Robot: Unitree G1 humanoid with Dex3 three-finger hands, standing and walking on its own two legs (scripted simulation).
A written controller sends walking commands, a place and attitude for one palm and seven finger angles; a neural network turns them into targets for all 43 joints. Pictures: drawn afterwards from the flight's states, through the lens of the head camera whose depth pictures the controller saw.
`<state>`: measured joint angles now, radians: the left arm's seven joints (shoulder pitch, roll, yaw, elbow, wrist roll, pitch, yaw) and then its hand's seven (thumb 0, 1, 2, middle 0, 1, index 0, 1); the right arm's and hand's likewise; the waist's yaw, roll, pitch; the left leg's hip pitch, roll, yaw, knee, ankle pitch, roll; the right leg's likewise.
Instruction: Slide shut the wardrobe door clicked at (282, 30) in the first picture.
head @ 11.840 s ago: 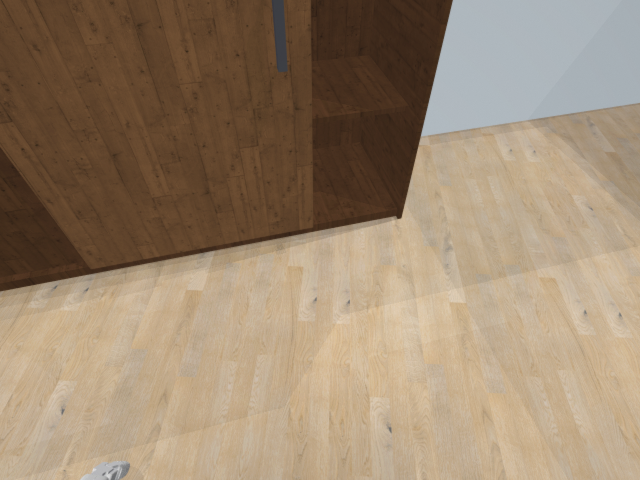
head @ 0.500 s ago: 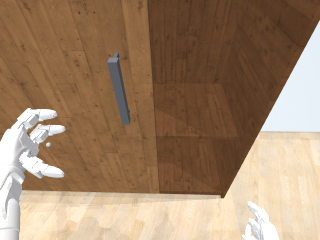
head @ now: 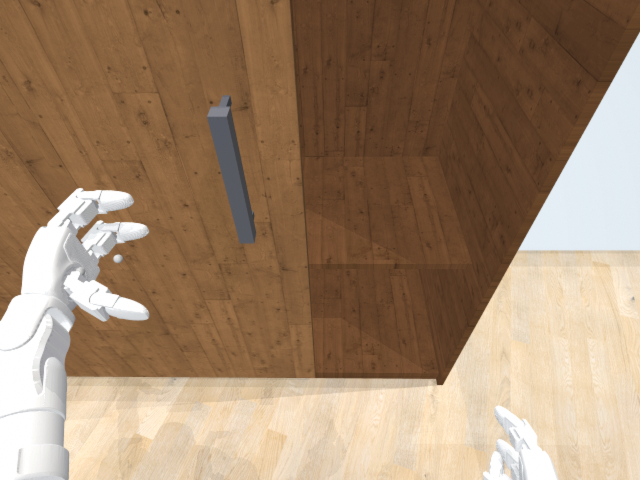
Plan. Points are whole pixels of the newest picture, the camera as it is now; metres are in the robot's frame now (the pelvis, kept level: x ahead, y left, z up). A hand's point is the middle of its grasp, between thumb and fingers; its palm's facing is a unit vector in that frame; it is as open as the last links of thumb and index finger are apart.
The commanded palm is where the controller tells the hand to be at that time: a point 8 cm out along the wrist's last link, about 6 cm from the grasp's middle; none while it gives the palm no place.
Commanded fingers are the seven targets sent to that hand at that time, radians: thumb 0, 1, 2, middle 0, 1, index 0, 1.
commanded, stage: move the hooked fingers beside the handle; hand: left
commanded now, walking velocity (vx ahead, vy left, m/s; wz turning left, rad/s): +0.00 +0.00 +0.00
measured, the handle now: (237, 175) +0.51 +0.16 +0.11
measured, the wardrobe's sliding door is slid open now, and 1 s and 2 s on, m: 0.39 0.39 0.39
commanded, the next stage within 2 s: none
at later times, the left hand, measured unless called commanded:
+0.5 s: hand (152, 230) +0.37 +0.24 +0.13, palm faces +0.07 -1.00 -0.02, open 14.0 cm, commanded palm +0.34 +0.29 +0.13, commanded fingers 0.00 -0.50 0.30 -0.30 -1.20 -0.30 -1.20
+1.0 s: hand (176, 207) +0.42 +0.23 +0.13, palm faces +0.08 -1.00 -0.02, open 14.0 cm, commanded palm +0.39 +0.28 +0.12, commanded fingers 0.00 -0.50 0.30 -0.30 -1.20 -0.30 -1.20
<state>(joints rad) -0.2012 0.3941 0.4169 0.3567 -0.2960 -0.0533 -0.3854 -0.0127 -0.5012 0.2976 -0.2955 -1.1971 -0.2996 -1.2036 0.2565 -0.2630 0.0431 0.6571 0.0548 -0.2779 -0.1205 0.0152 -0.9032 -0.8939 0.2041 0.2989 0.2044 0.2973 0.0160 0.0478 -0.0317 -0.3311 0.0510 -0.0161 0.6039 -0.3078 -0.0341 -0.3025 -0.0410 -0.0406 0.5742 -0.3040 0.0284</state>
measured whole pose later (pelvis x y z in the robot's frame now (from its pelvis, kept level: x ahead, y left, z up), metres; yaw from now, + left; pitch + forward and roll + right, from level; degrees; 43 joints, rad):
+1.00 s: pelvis +0.00 +0.00 +0.00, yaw -1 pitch +6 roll -1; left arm -0.56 0.41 0.38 0.77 -0.19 -0.16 -0.26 -0.01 -0.50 0.30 -0.30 -1.20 -0.30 -1.20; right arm 0.33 -0.27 0.02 0.68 0.04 -0.12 -0.07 0.01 -0.91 -0.89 0.20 0.30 0.20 0.30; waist -0.05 0.04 -0.05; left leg -0.43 0.06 0.00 0.64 -0.32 -0.03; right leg -0.41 -0.04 -0.02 0.61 -0.31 0.03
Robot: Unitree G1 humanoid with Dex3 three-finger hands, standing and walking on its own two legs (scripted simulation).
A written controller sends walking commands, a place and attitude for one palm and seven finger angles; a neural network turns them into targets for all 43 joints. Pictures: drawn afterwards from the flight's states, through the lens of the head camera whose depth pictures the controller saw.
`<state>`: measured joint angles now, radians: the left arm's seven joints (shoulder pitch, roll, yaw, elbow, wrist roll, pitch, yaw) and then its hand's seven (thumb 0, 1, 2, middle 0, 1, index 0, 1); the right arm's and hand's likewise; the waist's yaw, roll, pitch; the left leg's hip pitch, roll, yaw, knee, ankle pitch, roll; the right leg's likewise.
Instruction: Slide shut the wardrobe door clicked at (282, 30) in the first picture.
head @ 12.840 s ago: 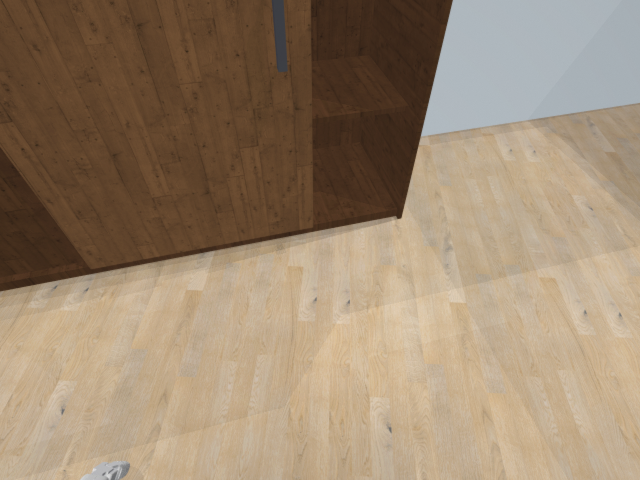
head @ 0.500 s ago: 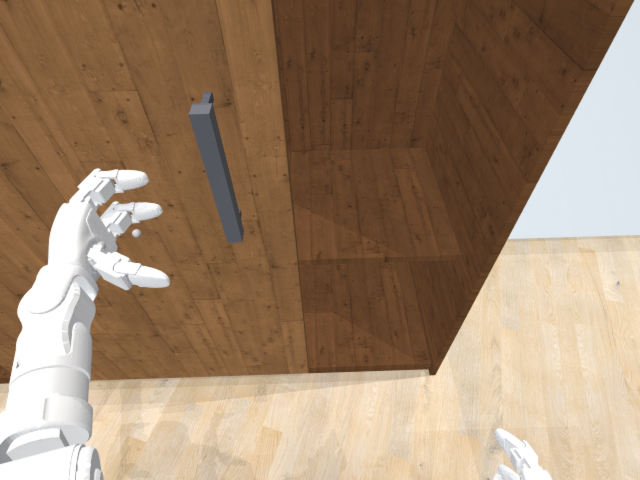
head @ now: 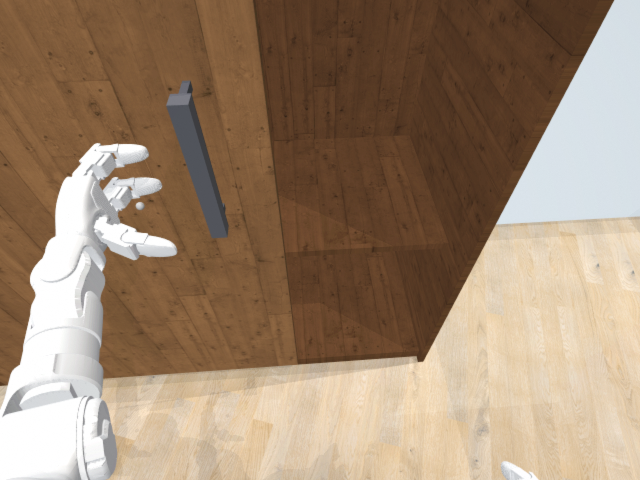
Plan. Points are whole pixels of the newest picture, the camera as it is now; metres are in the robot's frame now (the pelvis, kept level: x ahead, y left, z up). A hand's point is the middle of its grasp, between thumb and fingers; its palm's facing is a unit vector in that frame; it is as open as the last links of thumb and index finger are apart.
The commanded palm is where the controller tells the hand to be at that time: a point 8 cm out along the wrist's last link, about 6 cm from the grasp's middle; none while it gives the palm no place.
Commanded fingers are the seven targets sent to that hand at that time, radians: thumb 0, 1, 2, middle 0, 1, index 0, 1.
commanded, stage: move the hooked fingers beside the handle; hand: left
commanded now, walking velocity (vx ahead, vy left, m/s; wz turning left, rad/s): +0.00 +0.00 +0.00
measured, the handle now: (204, 167) +0.50 +0.17 +0.12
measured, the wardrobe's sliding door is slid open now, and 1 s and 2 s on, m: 0.39 0.39 0.39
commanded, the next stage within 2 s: feel for the door with the fingertips in 1.02 s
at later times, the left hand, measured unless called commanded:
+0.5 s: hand (155, 191) +0.45 +0.23 +0.12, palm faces +0.09 -1.00 -0.01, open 13.9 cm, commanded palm +0.41 +0.27 +0.12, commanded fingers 0.00 -0.50 0.30 -0.30 -1.20 -0.30 -1.20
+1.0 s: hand (147, 194) +0.44 +0.24 +0.12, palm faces +0.11 -0.99 -0.01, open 14.0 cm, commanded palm +0.41 +0.28 +0.12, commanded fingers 0.00 -0.50 0.30 -0.30 -1.20 -0.30 -1.20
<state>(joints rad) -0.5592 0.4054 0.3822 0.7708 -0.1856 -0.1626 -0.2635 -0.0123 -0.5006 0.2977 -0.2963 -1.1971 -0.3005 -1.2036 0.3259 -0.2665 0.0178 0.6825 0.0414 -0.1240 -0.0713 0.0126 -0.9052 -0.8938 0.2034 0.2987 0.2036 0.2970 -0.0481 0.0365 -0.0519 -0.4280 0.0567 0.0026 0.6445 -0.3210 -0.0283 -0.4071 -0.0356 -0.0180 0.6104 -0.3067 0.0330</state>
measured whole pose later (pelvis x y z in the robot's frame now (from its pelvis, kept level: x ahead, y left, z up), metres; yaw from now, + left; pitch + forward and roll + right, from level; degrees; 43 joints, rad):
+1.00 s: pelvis +0.00 +0.01 -0.01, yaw +0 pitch +9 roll -1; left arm -0.67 0.45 0.40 0.92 -0.15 -0.21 -0.25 -0.01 -0.50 0.30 -0.30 -1.20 -0.30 -1.20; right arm 0.33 -0.26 0.02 0.65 0.04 -0.05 -0.05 0.01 -0.91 -0.89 0.20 0.30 0.20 0.30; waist -0.07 0.03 -0.07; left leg -0.51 0.06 0.00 0.70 -0.35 -0.02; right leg -0.48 -0.03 -0.01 0.64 -0.32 0.04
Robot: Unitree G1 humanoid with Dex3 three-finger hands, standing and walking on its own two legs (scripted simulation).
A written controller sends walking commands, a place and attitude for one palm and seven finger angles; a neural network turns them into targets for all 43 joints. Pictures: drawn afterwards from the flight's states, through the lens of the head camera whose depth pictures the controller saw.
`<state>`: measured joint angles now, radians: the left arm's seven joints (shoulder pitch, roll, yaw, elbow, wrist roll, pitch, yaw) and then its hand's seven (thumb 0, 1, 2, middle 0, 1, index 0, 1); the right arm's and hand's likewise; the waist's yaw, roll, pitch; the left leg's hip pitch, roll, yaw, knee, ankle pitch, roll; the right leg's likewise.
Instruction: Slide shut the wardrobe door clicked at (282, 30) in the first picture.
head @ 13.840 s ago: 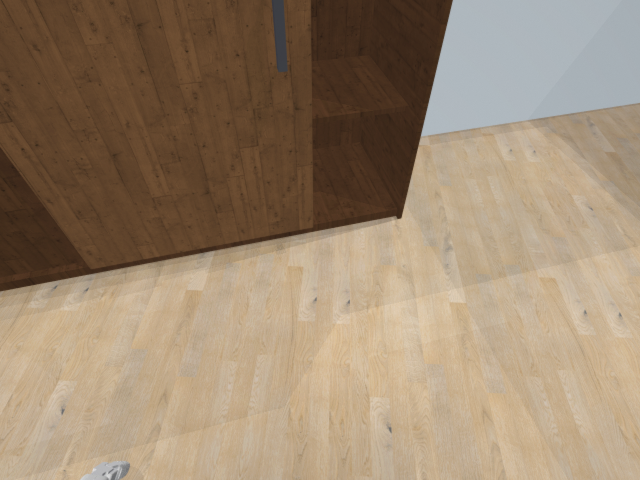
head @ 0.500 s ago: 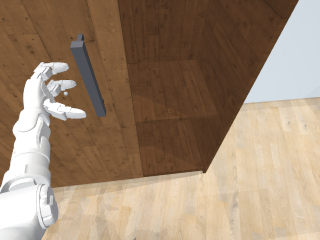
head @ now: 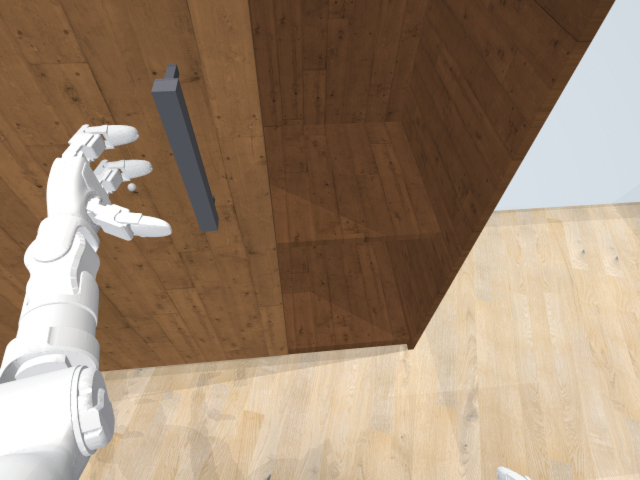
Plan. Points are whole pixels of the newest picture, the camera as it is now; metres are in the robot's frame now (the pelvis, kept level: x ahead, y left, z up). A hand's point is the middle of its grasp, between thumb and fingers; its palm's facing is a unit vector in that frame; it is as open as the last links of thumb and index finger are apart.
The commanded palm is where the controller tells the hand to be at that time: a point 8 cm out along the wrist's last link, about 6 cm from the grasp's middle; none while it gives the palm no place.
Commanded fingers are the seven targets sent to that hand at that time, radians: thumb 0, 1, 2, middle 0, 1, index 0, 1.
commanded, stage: move the hooked fingers beside the handle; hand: left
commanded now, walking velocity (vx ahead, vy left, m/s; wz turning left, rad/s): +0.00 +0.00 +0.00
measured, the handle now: (193, 157) +0.50 +0.17 +0.12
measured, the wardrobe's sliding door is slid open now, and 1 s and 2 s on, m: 0.39 0.39 0.39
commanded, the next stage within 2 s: feel for the door with the fingertips in 0.02 s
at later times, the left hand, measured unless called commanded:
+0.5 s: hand (170, 189) +0.43 +0.18 +0.13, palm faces +0.09 -1.00 -0.01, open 14.0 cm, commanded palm +0.40 +0.24 +0.13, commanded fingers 0.00 -0.50 0.30 -0.30 -1.20 -0.30 -1.20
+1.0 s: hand (168, 174) +0.45 +0.19 +0.14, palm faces +0.10 -0.99 -0.02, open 13.9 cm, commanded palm +0.43 +0.24 +0.13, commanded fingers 0.00 -0.50 0.30 -0.30 -1.20 -0.30 -1.20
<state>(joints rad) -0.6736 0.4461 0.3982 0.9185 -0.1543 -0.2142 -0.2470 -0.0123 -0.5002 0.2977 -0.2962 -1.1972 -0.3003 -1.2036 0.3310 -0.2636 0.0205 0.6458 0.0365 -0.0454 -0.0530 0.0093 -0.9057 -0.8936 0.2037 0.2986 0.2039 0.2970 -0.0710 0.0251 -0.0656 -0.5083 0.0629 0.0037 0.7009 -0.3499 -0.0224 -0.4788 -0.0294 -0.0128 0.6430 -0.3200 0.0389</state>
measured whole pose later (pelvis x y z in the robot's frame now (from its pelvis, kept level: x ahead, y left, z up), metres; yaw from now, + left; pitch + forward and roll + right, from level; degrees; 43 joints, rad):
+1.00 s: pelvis -0.01 -0.01 +0.00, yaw +0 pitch +9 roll -1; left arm -0.78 0.40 0.36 1.00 -0.12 -0.26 -0.17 -0.01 -0.50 0.30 -0.34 -1.23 -0.31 -1.21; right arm 0.37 -0.27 0.01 0.69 0.03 -0.04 -0.04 0.01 -0.91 -0.89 0.20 0.30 0.20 0.30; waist -0.09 0.03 -0.06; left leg -0.52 0.07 0.00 0.70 -0.33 -0.03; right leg -0.50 -0.02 -0.01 0.66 -0.31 0.03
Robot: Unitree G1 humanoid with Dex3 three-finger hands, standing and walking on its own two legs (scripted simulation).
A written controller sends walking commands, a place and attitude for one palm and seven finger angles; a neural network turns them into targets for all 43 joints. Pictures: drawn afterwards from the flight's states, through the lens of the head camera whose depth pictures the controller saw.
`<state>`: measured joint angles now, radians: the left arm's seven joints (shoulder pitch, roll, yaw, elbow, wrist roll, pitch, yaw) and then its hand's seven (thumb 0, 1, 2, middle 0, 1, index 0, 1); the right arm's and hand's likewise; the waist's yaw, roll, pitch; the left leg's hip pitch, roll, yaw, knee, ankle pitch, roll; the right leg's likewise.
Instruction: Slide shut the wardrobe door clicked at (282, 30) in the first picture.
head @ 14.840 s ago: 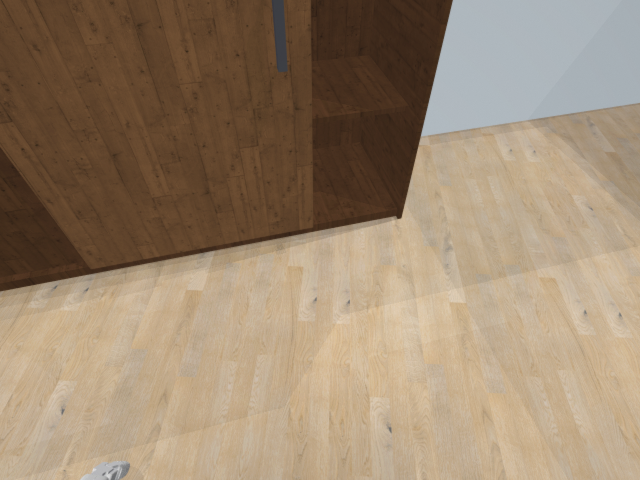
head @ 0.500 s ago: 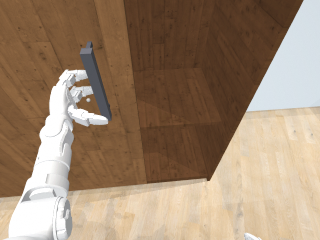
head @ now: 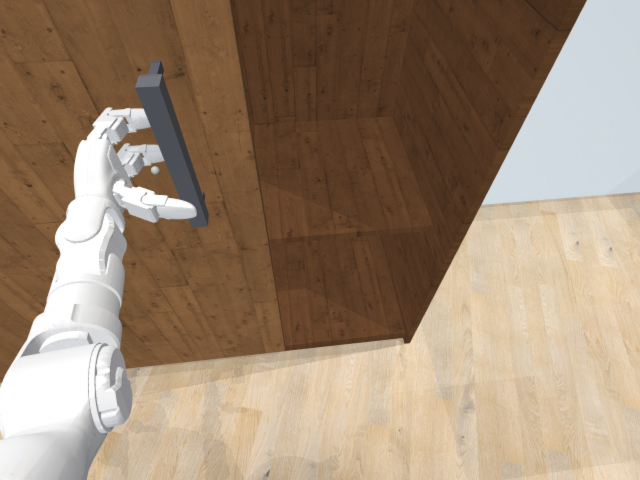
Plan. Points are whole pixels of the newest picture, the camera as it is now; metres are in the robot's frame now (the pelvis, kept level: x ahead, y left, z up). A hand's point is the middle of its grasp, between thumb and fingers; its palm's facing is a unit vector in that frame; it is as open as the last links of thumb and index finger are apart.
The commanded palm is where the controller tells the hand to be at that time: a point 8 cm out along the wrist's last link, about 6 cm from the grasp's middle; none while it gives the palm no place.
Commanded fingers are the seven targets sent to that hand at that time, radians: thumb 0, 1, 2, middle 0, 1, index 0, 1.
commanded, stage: slide the fingers in behind the handle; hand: left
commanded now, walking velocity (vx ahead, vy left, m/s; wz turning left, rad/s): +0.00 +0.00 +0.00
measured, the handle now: (180, 153) +0.51 +0.18 +0.12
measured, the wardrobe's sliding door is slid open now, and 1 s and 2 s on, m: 0.39 0.39 0.39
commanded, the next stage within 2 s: grip the handle and tug to test in 1.82 s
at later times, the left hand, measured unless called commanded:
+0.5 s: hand (165, 176) +0.46 +0.19 +0.13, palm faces +0.08 -1.00 +0.00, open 14.0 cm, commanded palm +0.43 +0.23 +0.13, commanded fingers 0.00 -0.50 0.30 -0.30 -1.20 -0.30 -1.20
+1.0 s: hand (182, 174) +0.46 +0.16 +0.13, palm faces +0.09 -1.00 -0.01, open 14.0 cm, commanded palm +0.43 +0.21 +0.13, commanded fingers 0.00 -0.50 0.30 -0.30 -1.20 -0.30 -1.20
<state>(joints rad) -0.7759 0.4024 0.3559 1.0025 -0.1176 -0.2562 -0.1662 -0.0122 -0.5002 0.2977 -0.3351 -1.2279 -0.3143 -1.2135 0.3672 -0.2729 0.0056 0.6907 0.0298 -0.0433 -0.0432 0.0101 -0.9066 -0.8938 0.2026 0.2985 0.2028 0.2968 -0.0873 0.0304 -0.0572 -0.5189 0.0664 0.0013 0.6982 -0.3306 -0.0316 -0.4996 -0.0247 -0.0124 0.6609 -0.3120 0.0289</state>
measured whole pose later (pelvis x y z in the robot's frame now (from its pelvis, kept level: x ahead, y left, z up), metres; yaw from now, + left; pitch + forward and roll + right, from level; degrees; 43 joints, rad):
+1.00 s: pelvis +0.01 +0.00 +0.00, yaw +0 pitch +8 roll -1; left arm -0.68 0.28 0.27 0.83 -0.13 -0.20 -0.07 -0.01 -0.50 0.30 -0.30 -1.20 -0.30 -1.20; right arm 0.34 -0.25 0.00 0.67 0.03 -0.04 -0.02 0.01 -0.91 -0.89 0.20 0.30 0.20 0.30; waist -0.06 0.04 -0.07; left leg -0.48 0.07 0.01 0.69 -0.35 -0.03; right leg -0.46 -0.03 -0.01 0.65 -0.32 0.03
